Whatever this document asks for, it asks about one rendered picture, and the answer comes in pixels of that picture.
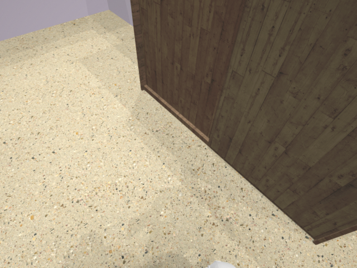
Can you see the wardrobe door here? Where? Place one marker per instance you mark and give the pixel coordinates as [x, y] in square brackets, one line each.
[287, 116]
[187, 49]

